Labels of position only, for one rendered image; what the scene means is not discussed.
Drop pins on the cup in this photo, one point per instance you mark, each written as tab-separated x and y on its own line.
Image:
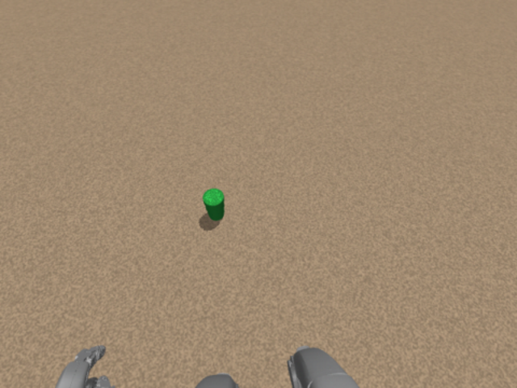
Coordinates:
214	203

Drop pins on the left robot hand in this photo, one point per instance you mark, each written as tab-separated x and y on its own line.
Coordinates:
75	374

